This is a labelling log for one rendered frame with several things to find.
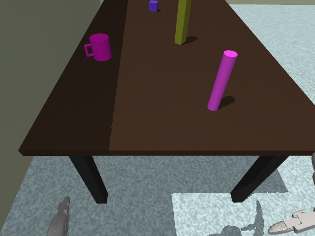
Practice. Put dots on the left robot hand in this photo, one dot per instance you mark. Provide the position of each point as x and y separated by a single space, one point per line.
59 223

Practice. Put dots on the table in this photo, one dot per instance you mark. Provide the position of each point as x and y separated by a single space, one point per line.
151 97

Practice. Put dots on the right robot hand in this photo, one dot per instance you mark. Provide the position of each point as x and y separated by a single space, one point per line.
300 221

